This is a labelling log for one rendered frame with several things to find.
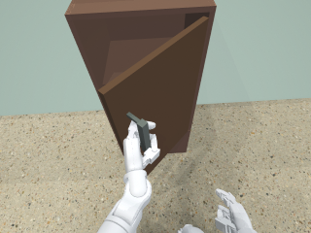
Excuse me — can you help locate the handle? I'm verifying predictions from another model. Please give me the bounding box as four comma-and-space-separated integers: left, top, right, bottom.
126, 112, 151, 152

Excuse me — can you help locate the robot left forearm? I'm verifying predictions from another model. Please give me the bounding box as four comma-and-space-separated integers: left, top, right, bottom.
97, 169, 152, 233

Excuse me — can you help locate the robot left hand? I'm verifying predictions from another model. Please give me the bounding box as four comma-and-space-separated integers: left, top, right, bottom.
123, 121, 160, 174

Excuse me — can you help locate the cupboard door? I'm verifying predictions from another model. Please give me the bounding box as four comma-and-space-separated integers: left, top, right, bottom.
97, 16, 209, 176

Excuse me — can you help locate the robot right hand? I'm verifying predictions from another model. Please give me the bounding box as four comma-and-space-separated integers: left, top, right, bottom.
215, 188, 253, 233

